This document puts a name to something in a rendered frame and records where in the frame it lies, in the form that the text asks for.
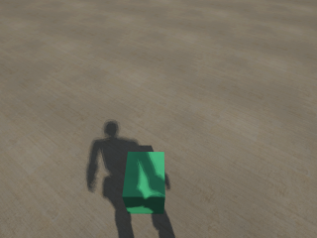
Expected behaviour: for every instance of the carton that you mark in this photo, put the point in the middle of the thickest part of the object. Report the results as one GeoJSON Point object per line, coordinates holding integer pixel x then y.
{"type": "Point", "coordinates": [144, 183]}

